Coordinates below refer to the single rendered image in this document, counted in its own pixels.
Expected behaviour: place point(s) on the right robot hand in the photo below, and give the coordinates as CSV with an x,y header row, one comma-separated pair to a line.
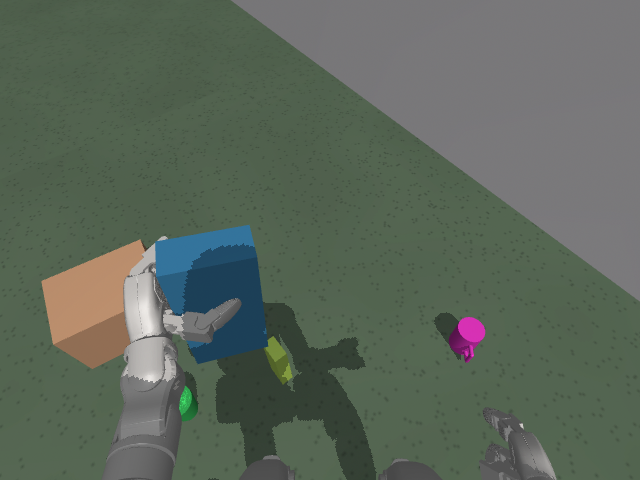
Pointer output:
x,y
525,458

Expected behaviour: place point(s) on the left robot hand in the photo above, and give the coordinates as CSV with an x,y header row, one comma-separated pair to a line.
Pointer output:
x,y
148,313

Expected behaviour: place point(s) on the left robot arm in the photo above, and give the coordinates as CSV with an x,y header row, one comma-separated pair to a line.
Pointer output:
x,y
145,443

